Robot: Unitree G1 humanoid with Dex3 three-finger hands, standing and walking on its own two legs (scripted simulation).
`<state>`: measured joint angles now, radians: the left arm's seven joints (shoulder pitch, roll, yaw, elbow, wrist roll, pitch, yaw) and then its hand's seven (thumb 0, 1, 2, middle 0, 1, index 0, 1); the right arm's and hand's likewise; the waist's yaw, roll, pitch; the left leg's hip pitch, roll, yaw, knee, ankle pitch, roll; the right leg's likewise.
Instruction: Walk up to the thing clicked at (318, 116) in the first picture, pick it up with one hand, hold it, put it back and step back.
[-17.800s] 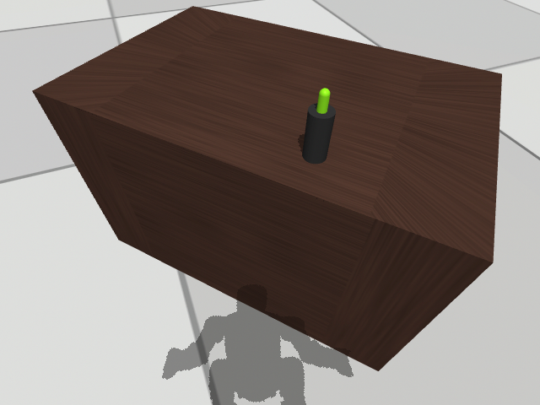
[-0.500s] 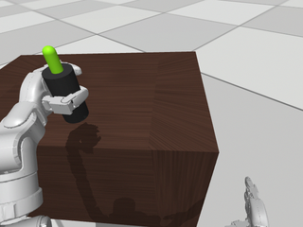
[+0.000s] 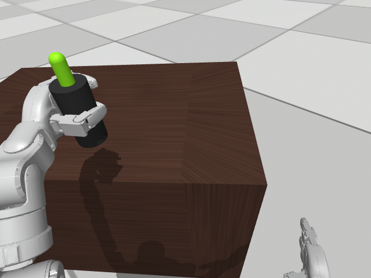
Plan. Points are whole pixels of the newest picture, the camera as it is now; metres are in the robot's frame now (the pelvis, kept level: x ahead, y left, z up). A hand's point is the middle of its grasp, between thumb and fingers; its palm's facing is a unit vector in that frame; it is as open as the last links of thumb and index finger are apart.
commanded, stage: hold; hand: left
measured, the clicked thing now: (76, 101) +0.33 +0.17 +0.28
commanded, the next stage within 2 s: crouch in 0.20 s
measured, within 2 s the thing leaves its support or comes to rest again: neither
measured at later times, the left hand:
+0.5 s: hand (86, 103) +0.33 +0.16 +0.27, palm faces +0.04 -1.00 -0.01, open 8.0 cm
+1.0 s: hand (106, 122) +0.40 +0.17 +0.18, palm faces +0.09 -1.00 -0.01, open 8.0 cm
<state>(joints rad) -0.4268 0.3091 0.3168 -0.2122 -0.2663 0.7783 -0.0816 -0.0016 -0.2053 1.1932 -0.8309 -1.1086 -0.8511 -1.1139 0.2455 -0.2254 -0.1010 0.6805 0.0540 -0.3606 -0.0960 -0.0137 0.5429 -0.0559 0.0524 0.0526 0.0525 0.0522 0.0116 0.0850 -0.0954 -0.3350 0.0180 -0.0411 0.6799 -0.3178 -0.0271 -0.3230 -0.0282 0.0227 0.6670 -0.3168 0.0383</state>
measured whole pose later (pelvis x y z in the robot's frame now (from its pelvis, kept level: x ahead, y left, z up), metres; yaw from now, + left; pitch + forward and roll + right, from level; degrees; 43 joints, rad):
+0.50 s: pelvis +0.00 +0.00 +0.00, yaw +1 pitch -2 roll +0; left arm -0.50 0.31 0.29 -0.12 -0.27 0.79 -0.09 0.00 -0.20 1.19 -0.83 -1.11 -0.85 -1.11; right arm 0.23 -0.21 -0.08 0.71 0.05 -0.37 -0.10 -0.01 0.56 -0.05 0.05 0.05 0.05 0.05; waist 0.01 0.08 -0.10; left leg -0.33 0.01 -0.05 0.68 -0.32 -0.03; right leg -0.32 -0.03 0.01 0.66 -0.32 0.04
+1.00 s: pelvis -0.01 +0.00 +0.00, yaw +0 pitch +1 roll -1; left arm -0.56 0.31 0.25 0.37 -0.18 0.33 -0.04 0.00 -0.20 1.19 -0.83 -1.10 -0.85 -1.11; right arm 0.22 -0.21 -0.06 0.71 0.01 -0.40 -0.11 -0.01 0.57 -0.05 0.05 0.05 0.05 0.05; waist -0.05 0.03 -0.06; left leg -0.41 0.02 -0.04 0.70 -0.31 -0.03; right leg -0.40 -0.02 0.02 0.68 -0.31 0.04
